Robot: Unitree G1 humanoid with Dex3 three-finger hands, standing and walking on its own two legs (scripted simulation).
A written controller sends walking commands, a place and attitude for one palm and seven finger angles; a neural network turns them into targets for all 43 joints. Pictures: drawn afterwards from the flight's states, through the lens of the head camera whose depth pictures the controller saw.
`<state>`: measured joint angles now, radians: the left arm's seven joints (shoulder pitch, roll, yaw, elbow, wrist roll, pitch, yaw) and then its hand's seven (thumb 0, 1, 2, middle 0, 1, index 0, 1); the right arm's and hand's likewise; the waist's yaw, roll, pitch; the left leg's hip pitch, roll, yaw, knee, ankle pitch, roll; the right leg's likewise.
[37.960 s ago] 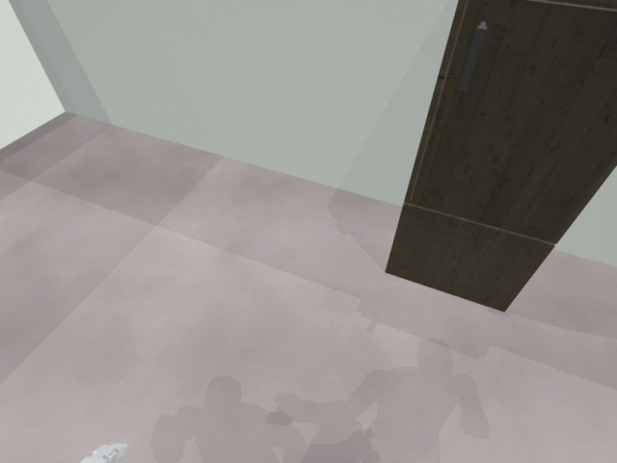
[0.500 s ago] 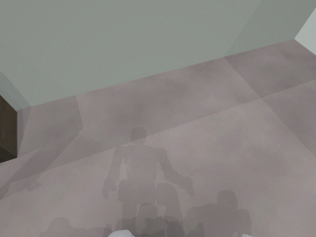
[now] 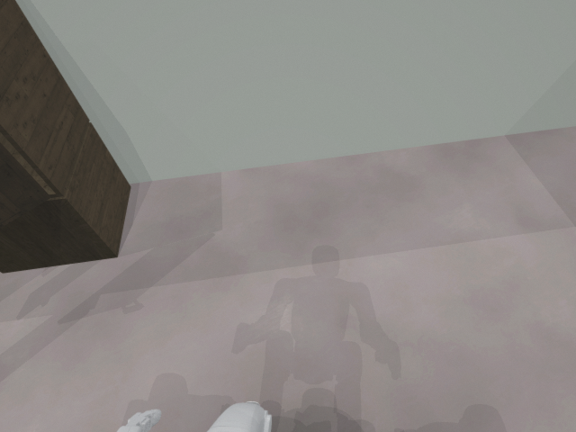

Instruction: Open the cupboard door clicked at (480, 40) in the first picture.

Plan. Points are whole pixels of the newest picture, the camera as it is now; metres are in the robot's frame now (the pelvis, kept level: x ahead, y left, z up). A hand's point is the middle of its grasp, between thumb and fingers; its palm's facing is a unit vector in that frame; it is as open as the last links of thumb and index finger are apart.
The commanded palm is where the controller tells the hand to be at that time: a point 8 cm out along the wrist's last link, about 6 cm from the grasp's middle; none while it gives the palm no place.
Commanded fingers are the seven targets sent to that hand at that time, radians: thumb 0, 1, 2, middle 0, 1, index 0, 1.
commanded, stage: turn to face it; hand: left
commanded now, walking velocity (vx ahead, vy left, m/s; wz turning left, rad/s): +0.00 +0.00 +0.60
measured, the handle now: out of the picture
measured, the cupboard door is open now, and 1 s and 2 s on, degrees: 39 39 39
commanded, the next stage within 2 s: take the last steps up to it in 1.16 s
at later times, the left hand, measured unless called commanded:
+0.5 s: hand out of the picture +0.02 +0.26 -0.16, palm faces +0.33 -0.91 -0.24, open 7.4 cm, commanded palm none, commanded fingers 0.00 0.90 0.90 -0.20 -0.30 -0.20 -0.30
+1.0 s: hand out of the picture -0.05 +0.20 -0.17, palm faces +0.57 -0.79 -0.21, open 7.4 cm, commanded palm none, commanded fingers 0.00 0.90 0.90 -0.20 -0.30 -0.20 -0.30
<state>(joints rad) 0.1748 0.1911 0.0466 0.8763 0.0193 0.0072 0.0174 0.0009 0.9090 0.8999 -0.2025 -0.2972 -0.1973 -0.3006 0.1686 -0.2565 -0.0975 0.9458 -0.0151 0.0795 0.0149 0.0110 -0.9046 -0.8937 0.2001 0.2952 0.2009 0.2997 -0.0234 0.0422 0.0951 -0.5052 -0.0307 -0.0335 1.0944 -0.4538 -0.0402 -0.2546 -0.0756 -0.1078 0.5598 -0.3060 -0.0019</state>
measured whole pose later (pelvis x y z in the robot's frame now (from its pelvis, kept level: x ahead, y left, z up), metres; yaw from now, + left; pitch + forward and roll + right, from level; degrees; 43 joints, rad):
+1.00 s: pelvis +0.01 +0.01 +0.00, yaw +35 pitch +0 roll +1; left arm 0.22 0.19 0.05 0.91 0.03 0.00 0.01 0.00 0.91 0.90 -0.21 -0.30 -0.20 -0.30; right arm 0.13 -0.24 -0.08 0.96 -0.01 0.07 0.02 0.01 -0.91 -0.89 0.20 0.29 0.20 0.30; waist 0.00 -0.03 0.12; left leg -0.38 0.02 0.06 0.78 -0.44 -0.05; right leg -0.19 -0.14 -0.19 0.55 -0.34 0.03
